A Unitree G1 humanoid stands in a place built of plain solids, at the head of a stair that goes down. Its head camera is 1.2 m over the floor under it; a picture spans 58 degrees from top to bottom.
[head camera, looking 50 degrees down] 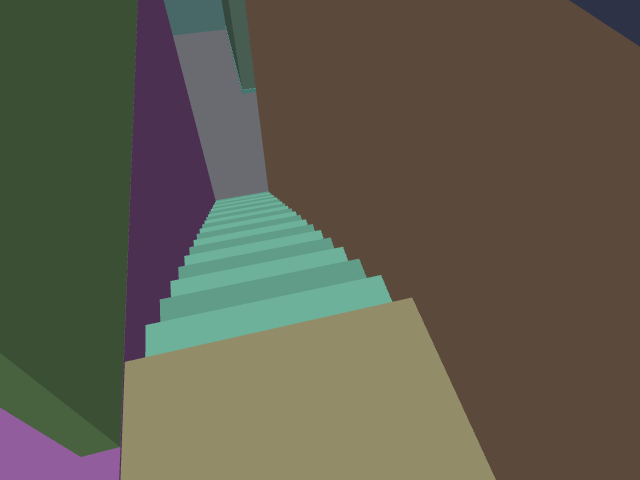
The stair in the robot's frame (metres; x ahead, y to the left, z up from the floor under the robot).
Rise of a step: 0.20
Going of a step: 0.24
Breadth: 0.90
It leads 14 degrees to the left of straight ahead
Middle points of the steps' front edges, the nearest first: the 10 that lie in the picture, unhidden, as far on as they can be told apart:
0.65 0.14 0.00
0.88 0.20 -0.20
1.12 0.25 -0.39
1.35 0.31 -0.59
1.58 0.37 -0.79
1.81 0.43 -0.99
2.05 0.49 -1.18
2.28 0.55 -1.38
2.51 0.61 -1.58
2.74 0.67 -1.78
